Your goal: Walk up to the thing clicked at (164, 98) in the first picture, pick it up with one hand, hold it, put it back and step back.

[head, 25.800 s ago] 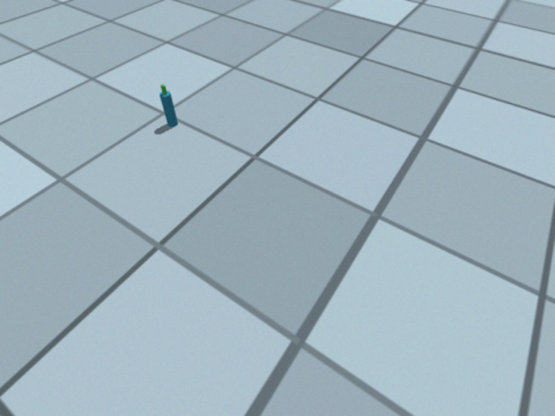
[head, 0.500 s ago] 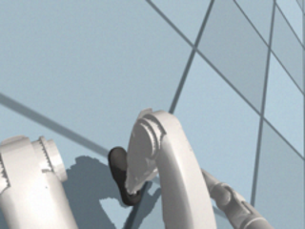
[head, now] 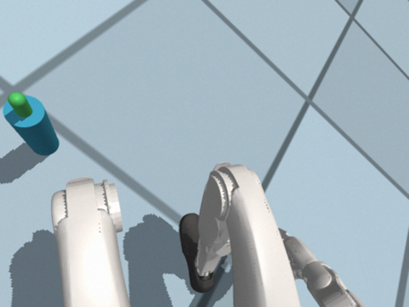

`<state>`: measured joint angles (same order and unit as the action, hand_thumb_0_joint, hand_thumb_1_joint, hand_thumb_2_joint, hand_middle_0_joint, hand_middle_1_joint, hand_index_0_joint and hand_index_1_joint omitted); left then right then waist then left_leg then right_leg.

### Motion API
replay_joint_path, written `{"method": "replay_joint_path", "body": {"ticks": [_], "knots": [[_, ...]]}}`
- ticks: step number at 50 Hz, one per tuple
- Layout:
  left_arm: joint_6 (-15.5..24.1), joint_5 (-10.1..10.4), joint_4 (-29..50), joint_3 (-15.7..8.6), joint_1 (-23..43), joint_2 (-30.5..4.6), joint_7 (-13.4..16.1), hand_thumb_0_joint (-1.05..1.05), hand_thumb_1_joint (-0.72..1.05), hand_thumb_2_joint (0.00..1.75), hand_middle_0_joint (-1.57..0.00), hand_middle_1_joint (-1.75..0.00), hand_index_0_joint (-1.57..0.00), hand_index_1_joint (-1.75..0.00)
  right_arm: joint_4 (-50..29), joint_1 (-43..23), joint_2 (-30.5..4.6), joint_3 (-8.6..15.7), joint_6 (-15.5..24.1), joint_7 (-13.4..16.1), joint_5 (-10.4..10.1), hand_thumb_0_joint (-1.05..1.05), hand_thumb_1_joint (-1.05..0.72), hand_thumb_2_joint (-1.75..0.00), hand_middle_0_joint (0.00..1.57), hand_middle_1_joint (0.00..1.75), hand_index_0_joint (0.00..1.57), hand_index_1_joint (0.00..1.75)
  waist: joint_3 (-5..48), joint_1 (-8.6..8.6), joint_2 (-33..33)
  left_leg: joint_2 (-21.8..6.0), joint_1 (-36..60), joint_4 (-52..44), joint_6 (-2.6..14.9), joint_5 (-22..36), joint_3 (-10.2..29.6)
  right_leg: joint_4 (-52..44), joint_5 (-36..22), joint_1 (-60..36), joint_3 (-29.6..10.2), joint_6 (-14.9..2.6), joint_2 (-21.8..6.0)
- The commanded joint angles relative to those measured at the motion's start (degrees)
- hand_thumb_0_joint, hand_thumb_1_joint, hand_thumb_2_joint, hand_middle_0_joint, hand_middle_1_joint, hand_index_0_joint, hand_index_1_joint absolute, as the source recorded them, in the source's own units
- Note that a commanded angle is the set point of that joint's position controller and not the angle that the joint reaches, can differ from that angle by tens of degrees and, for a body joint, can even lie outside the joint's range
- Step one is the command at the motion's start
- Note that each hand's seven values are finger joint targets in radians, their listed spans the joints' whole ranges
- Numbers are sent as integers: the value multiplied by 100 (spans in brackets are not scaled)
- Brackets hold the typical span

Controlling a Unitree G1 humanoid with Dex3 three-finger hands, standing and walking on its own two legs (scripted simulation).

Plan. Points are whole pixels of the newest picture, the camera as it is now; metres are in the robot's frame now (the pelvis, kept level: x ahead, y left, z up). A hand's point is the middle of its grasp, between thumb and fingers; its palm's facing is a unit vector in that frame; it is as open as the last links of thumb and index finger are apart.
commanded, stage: rise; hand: left
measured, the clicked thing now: (33, 125) +0.45 +0.28 -0.19
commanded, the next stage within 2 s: home in 0.02 s
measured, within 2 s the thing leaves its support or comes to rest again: neither
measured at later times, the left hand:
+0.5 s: hand out of the picture +0.32 +0.37 +0.06, palm faces +0.29 -0.81 -0.51, open 17.4 cm
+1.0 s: hand out of the picture +0.25 +0.26 +0.27, palm faces +0.31 -0.88 -0.36, open 17.6 cm
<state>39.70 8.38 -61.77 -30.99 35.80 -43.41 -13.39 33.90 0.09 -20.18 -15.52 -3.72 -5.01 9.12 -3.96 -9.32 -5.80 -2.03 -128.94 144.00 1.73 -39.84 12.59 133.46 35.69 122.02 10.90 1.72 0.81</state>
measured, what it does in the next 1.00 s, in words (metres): rises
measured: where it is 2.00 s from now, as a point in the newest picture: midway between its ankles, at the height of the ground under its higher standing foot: (155, 282)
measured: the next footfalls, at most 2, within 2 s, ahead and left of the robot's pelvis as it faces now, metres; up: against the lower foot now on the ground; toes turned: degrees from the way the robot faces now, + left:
none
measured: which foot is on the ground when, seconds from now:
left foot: down 0.00-1.00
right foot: down 0.00-1.00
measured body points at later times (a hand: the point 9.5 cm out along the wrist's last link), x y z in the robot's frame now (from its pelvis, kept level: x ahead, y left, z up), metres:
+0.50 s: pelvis +0.02 -0.01 +0.14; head +0.21 +0.05 +0.54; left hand +0.30 +0.41 +0.10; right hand +0.19 -0.24 +0.01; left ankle +0.08 +0.12 -0.28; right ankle +0.13 -0.12 -0.28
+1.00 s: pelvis +0.08 +0.00 +0.36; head +0.14 +0.03 +0.81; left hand +0.23 +0.30 +0.29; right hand +0.28 -0.22 +0.28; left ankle +0.08 +0.12 -0.28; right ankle +0.13 -0.12 -0.28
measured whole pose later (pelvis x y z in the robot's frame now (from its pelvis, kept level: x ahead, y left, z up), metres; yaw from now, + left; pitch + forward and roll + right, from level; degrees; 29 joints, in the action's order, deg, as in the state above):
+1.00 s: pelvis +0.08 +0.00 +0.36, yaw +11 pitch +16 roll -3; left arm -10.6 0.5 -17.3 -4.4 -11.7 -15.7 9.9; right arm 29.5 13.1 -12.9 -1.3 0.7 7.9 -3.1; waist 8.9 -2.7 0.9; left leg -2.4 -54.9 68.8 -0.2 -30.5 1.9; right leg 65.3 29.0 52.8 3.6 -0.1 0.1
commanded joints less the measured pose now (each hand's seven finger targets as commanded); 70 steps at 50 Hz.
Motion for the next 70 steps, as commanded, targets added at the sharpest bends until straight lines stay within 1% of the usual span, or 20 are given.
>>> {"method": "replay_joint_path", "body": {"ticks": [1,3,5,6,8,11,14,19,21,22,24,26,28,33,40,50,54,58,65,70], "knots": [[-481,-637,1062,-20,1408,-1533,241,0,-52,4,-7,-8,-9,-6,-185,723,-1486,1062,-163,191,-362,0,-93,-91,20,30,20,30,3923,-27,2794,-140,3182,-2697,-198,290,-261,-1283,-380,-1139,89,-384,173],[-721,-756,1279,-39,1374,-1473,367,0,-53,4,-8,-9,-9,-8,-178,758,-1357,1133,-223,188,-447,0,-95,-92,20,30,20,30,3903,75,2732,-91,3085,-2823,-183,187,-354,-1395,-297,-1155,19,-393,160],[-1001,-948,2100,-532,1654,-2476,569,0,-52,2,-8,-9,-10,-6,-196,939,-1269,1215,-307,252,-563,0,-98,-93,20,30,20,30,4523,421,3121,-55,3417,-2926,-190,468,-499,-1433,-412,-1374,-141,-421,134],[-1159,-1035,2096,-592,1553,-2604,631,0,-52,1,-8,-10,-11,-6,-171,1000,-1223,1273,-364,265,-582,0,-100,-93,20,30,20,30,4550,457,2996,-34,3368,-2882,-174,594,-599,-1480,-447,-1429,-227,-429,130],[-1420,-1133,2072,-422,1425,-2319,719,0,-50,8,-6,-6,-6,-6,-186,1022,-1144,1382,-401,306,-668,0,-90,-90,20,30,20,30,4303,362,2805,-26,3358,-3122,-131,495,-587,-1612,-388,-1296,-272,-449,119],[-1856,-1226,1777,-440,822,-2002,900,0,-50,8,-6,-6,-6,-6,-277,1066,-1036,1544,-423,372,-779,0,-90,-90,20,30,20,30,4270,460,2160,25,3236,-3334,-55,392,-698,-2042,-277,-1589,-372,-427,112],[-2302,-1220,1666,94,74,-1035,971,0,-52,7,-6,-6,-6,-6,-388,1162,-948,1725,-433,389,-865,0,-90,-90,20,30,20,30,4487,417,1723,52,3481,-3634,-24,289,-753,-2507,-105,-1882,-422,-403,109],[-2903,-1126,3127,527,-657,-484,1239,0,-55,6,-5,-5,-5,-5,-634,1235,-854,1928,-376,458,-1048,0,-90,-90,20,30,20,30,5097,566,1380,58,4291,-4220,-19,617,-809,-3309,-376,-2833,-567,-356,77],[-3100,-1065,4094,651,-1008,-385,1380,0,-54,6,-5,-5,-5,-5,-791,1210,-789,1971,-334,519,-1148,0,-90,-90,20,30,20,30,5299,668,1351,53,4770,-4652,-21,568,-780,-3643,-348,-3272,-623,-349,55],[-3230,-1070,4254,437,-1520,-634,1493,0,-51,8,-6,-6,-6,-6,-816,1219,-794,2013,-318,580,-1192,0,-90,-90,20,30,20,30,5183,758,1340,37,4892,-4859,-18,570,-808,-3853,-338,-3558,-670,-333,49],[-3444,-1055,4896,281,-1944,-812,1706,0,-49,9,-6,-6,-6,-6,-931,1180,-699,2010,-292,709,-1277,0,-90,-90,20,30,20,30,5058,863,1189,41,5166,-5298,-7,552,-840,-4298,-323,-4164,-789,-318,30],[-3606,-1063,5071,373,-2018,-616,1869,0,-51,8,-6,-6,-6,-6,-920,1125,-542,1955,-228,835,-1288,0,-90,-90,20,30,20,30,4800,746,1119,60,5328,-5562,18,716,-905,-4637,-515,-4622,-889,-297,26],[-3725,-1063,5108,419,-2160,-477,2005,0,-54,6,-5,-5,-5,-5,-890,1093,-424,1919,-144,963,-1288,0,-90,-90,20,30,20,30,4666,785,1168,78,5650,-5804,23,963,-963,-4916,-734,-4963,-962,-295,27],[-4026,-1023,4715,1148,-3017,686,2190,0,-59,3,-5,-5,-5,-4,-792,1181,-194,1823,134,1166,-1202,0,-90,-90,20,30,20,30,3976,701,1440,75,6625,-6476,-41,1681,-1053,-5654,-1290,-5497,-969,-362,19],[-4404,-898,4657,1956,-3481,1599,2286,0,-59,3,-5,-4,-5,-4,-847,1315,-130,1784,475,1257,-1159,0,-90,-90,20,30,20,30,3199,587,1175,36,7624,-7602,-108,1807,-1028,-6831,-1447,-6592,-884,-335,-14],[-4968,-794,5964,2419,-4900,1996,2466,0,-58,4,-5,-5,-5,-5,-1236,1328,46,1692,718,1465,-1189,0,-90,-90,20,30,20,30,2459,740,1147,122,9014,-9065,-142,2211,-1146,-8198,-1897,-8380,-820,-271,12],[-5147,-747,6630,2763,-5544,2342,2467,0,-60,3,-5,-4,-5,-4,-1388,1268,119,1656,809,1546,-1170,0,-90,-90,20,30,20,30,2071,734,1041,124,9282,-9394,-135,2202,-1163,-8537,-1895,-8669,-760,-256,36],[-5249,-752,7026,2923,-6089,2509,2419,0,-61,1,-4,-4,-4,-4,-1499,1267,149,1657,914,1594,-1127,0,-90,-90,20,30,20,30,1717,748,734,111,9413,-9610,-134,2291,-1139,-8707,-1911,-8809,-664,-245,96],[-5204,-774,7281,2880,-6218,2537,2296,0,-60,2,-5,-4,-5,-4,-1611,1214,146,1665,1075,1582,-1073,0,-90,-90,20,30,20,30,1253,783,667,112,9423,-9836,-131,2076,-1147,-8911,-1680,-8887,-674,-221,66],[-5140,-817,7337,2937,-6039,2622,2230,0,-60,2,-5,-4,-5,-4,-1547,1306,124,1703,1193,1580,-1009,0,-90,-90,20,30,20,30,1646,710,751,125,9777,-9746,-147,2483,-1177,-8845,-2055,-9073,-749,-226,41]]}}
